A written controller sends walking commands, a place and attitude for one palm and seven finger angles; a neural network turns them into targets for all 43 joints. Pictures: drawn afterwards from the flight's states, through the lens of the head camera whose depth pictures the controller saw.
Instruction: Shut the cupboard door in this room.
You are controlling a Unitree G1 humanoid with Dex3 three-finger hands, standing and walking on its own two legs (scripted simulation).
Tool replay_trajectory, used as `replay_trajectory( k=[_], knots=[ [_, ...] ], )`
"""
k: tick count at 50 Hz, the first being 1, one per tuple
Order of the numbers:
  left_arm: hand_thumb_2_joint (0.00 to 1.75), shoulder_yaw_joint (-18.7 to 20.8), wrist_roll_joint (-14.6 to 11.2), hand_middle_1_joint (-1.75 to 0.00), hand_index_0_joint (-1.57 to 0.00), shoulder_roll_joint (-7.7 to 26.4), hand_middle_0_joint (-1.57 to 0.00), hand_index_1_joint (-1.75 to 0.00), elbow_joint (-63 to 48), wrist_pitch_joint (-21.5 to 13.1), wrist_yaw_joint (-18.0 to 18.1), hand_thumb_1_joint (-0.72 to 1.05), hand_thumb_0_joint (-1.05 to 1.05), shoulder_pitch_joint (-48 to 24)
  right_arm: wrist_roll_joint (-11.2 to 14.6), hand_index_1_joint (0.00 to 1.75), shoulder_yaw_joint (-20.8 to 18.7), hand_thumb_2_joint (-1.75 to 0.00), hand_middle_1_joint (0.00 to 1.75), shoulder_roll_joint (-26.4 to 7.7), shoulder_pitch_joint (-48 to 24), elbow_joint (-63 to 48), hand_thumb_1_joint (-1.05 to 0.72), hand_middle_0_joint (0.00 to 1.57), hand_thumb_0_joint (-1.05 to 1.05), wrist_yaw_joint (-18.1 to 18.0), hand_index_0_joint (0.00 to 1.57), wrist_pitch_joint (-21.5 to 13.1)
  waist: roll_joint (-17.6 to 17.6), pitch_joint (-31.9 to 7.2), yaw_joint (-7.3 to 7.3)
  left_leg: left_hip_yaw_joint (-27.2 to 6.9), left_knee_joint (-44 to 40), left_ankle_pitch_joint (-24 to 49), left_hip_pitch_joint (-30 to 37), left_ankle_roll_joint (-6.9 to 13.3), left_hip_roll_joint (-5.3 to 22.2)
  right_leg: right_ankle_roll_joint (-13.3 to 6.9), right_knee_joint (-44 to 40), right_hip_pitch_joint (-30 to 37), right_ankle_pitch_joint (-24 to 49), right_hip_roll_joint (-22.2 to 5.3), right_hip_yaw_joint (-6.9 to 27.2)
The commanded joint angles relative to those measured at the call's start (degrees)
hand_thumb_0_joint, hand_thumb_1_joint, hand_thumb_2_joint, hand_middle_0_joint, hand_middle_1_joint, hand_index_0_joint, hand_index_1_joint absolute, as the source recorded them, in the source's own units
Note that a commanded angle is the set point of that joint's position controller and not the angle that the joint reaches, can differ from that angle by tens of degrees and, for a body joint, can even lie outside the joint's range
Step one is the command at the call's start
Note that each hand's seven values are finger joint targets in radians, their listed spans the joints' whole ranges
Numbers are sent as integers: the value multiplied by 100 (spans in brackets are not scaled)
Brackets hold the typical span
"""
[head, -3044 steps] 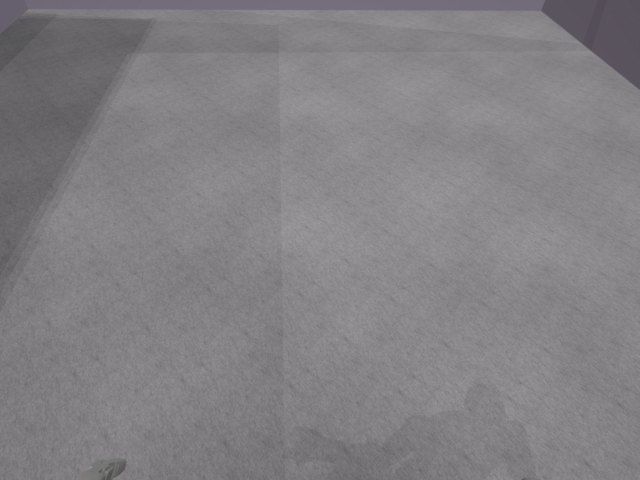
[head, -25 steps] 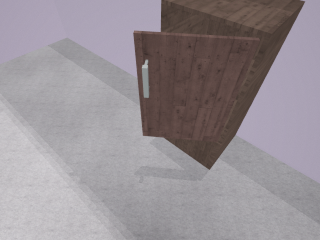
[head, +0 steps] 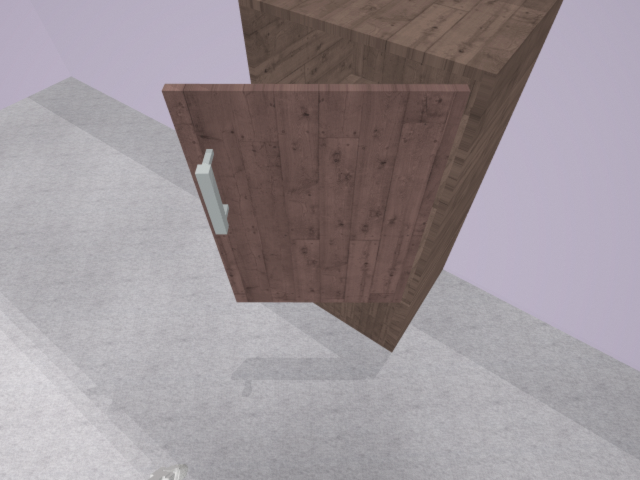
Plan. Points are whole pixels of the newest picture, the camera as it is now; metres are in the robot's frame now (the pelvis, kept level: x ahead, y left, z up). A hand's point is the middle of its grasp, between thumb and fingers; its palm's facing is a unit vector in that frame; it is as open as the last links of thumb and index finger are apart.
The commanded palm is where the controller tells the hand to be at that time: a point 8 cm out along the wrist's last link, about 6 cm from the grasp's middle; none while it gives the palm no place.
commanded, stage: come to a stop and stand still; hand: left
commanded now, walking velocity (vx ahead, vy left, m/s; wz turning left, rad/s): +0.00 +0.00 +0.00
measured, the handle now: (215, 193) +0.54 +0.18 +0.01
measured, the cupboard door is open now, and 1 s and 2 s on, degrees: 35 35 35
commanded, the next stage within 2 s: look again from close up in 1.08 s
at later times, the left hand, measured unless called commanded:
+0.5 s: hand out of the picture +0.09 +0.18 -0.17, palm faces +0.03 -0.97 -0.25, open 7.3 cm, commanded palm none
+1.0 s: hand out of the picture +0.10 +0.24 -0.16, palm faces -0.08 -0.96 -0.25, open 7.4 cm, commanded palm none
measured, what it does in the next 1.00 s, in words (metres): steps on the spot: left foot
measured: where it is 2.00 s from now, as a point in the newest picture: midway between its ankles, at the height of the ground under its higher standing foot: outside the picture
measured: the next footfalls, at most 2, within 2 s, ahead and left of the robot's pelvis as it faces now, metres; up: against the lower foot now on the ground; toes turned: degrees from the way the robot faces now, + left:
left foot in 0.14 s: +0.08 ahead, +0.12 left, +0.00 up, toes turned -4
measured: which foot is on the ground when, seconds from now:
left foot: up 0.00-0.12, down 0.14-1.00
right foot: down 0.00-1.00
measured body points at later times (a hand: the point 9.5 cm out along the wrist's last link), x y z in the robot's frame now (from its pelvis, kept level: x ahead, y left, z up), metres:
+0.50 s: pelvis +0.06 -0.01 +0.00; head +0.11 -0.01 +0.45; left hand +0.09 +0.23 -0.15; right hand +0.17 -0.26 -0.14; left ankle +0.06 +0.10 -0.72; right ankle +0.04 -0.11 -0.73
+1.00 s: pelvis +0.03 +0.05 +0.01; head +0.05 +0.05 +0.46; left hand +0.10 +0.29 -0.14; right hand +0.04 -0.19 -0.14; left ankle +0.04 +0.11 -0.73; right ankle +0.04 -0.11 -0.73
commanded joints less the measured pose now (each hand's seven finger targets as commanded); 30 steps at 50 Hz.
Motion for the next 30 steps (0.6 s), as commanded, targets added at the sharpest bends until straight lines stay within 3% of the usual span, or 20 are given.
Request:
replay_trajectory(
  k=[1, 3, 5, 6, 7, 8, 9, 11, 13, 16, 18, 21, 22, 23, 25, 26, 27, 28, 29, 30],
  knots=[
    [90, 117, 21, -30, -20, 720, -20, -30, 2, 0, 174, 90, 0, 520, -10, 30, -36, -90, 30, -106, -13, -501, -90, 20, 0, -9, 20, -190, -765, -530, 198, 35, -137, 289, -716, 7, 1, -1007, -1641, 792, 1318, -1492, 1110],
    [90, 53, -2, -30, -20, 599, -20, -30, -7, -15, 188, 90, 0, 363, 2, 30, 82, -90, 30, 118, 178, -413, -90, 20, 0, -28, 20, -171, -743, -518, 67, 109, -1267, 937, -139, -83, -130, -850, -1442, 475, 2051, -1291, 805],
    [90, -24, -72, -30, -20, 485, -20, -30, 40, 3, 222, 90, 0, 284, 9, 30, 140, -90, 30, 104, 332, -261, -90, 20, 0, -49, 20, -157, -539, -566, -6, 96, -2685, 2225, 764, -133, -256, -529, -1090, 261, 1947, -992, 617],
    [90, -69, -86, -30, -20, 387, -20, -30, 79, 26, 221, 90, 0, 345, 34, 30, 123, -90, 30, -52, 365, -226, -90, 20, 0, -45, 20, -217, -236, -648, 28, -198, -3142, 3380, 1157, -62, -20, -269, -843, 158, 1709, -769, 517],
    [90, -92, -128, -30, -20, 315, -20, -30, 73, 71, 251, 90, 0, 556, 11, 30, 104, -90, 30, -395, 171, -310, -90, 20, 0, -82, 20, -260, 389, -672, 214, -630, -3250, 4523, 995, 195, 477, -15, -753, 346, 1201, -510, 462],
    [90, -89, -100, -30, -20, 342, -20, -30, 91, 125, 294, 90, 0, 708, 7, 30, 55, -90, 30, -582, -88, -379, -90, 20, 0, -104, 20, -209, 298, -536, 296, -661, -3171, 4458, 603, 363, 656, 47, -874, 612, 613, -402, 439],
    [90, -82, -78, -30, -20, 407, -20, -30, 122, 169, 292, 90, 0, 745, 41, 30, 52, -90, 30, -581, -378, -457, -90, 20, 0, -144, 20, -196, 357, -371, 333, -616, -3142, 4654, 625, 386, 601, 63, -790, 551, 969, -416, 484],
    [90, -55, -65, -30, -20, 561, -20, -30, 115, 223, 292, 90, 0, 764, 65, 30, -19, -90, 30, -641, -462, -485, -90, 20, 0, -192, 20, -140, 775, -439, 289, -532, -3089, 5661, 931, 440, 608, 90, -448, 591, 1446, -428, 383],
    [90, -30, -69, -30, -20, 643, -20, -30, 100, 223, 307, 90, 0, 887, 52, 30, -89, -90, 30, -740, -516, -595, -90, 20, 0, -218, 20, -74, 651, -885, 285, -487, -2854, 6241, 1411, 488, 657, 77, -280, 585, 1601, -432, 394],
    [90, 10, -18, -30, -20, 709, -20, -30, -21, 224, 308, 90, 0, 923, 41, 30, -185, -90, 30, -826, -722, -806, -90, 20, 0, -203, 20, 11, 162, -1025, 269, -349, -2609, 5579, 1425, 445, 585, 10, -253, 522, 2068, -481, 539],
    [90, 45, 2, -30, -20, 806, -20, -30, -104, 234, 305, 90, 0, 947, 28, 30, -216, -90, 30, -787, -854, -939, -90, 20, 0, -174, 20, 73, -112, -1041, 272, -188, -2339, 4561, 1103, 294, 346, -155, -403, 652, 2703, -738, 877],
    [90, 90, 40, -30, -20, 976, -20, -30, -157, 229, 303, 90, 0, 890, 22, 30, -187, -90, 30, -533, -886, -1010, -90, 20, 0, -127, 20, 133, -989, -946, 284, 117, -1681, 2435, 488, 20, -294, -668, -637, 940, 4081, -1420, 1396],
    [90, 71, 30, -30, -20, 979, -20, -30, -143, 235, 295, 90, 0, 876, 34, 30, -166, -90, 30, -476, -1022, -1045, -90, 20, 0, -106, 20, 156, -1145, -808, 324, 57, -1403, 1206, 189, -23, -478, -845, -760, 973, 4363, -1570, 1495],
    [90, 64, 41, -30, -20, 974, -20, -30, -154, 235, 293, 90, 0, 822, 40, 30, -161, -90, 30, -432, -1100, -1068, -90, 20, 0, -95, 20, 176, -1152, -706, 342, -53, -1138, 514, -19, -27, -538, -984, -854, 974, 4377, -1663, 1554],
    [90, 73, 53, -30, -20, 983, -20, -30, -187, 236, 300, 90, 0, 580, 66, 30, -127, -90, 30, -436, -1077, -1015, -90, 20, 0, -90, 20, 166, -1218, -580, 254, -257, -1436, 467, -32, -14, -480, -1006, -767, 968, 4112, -1586, 1420],
    [90, 75, 33, -30, -20, 981, -20, -30, -179, 235, 298, 90, 0, 509, 74, 30, -106, -90, 30, -420, -953, -943, -90, 20, 0, -80, 20, 129, -1129, -646, 198, -254, -2120, 1049, 198, -6, -402, -841, -558, 1030, 3887, -1424, 1271],
    [90, -20, -3, -30, -20, 985, -20, -30, -331, 54, 532, 90, 0, 1083, 94, 30, -199, -90, 30, -660, -1138, -1311, -90, 20, 0, -76, 20, -68, -657, -1203, 268, 205, -1907, 1191, 320, -72, -585, -406, -282, 1458, 6258, -1283, 1880],
    [90, 39, -9, -30, -20, 1305, -20, -30, -564, -8, 505, 90, 0, 1083, 96, 30, -139, -90, 30, -393, -1032, -1435, -90, 20, 0, -11, 20, -90, -928, -1421, 324, 31, -1907, 1041, -154, 130, -607, -431, 41, 2030, 6070, -1273, 1512],
    [90, 62, -15, -30, -20, 1253, -20, -30, -614, -21, 507, 90, 0, 1132, 112, 30, -117, -90, 30, -470, -953, -1461, -90, 20, 0, -1, 20, -83, -886, -1460, 326, -7, -2105, 1075, -114, 177, -537, -479, 78, 1970, 5437, -1255, 1440],
    [90, 32, -15, -30, -20, 1192, -20, -30, -674, -28, 509, 90, 0, 1031, 100, 30, -102, -90, 30, -450, -780, -1420, -90, 20, 0, 2, 20, -104, -758, -1350, 190, -72, -2566, 1552, 206, 205, -473, -420, 185, 1687, 5007, -1168, 1281]
  ],
)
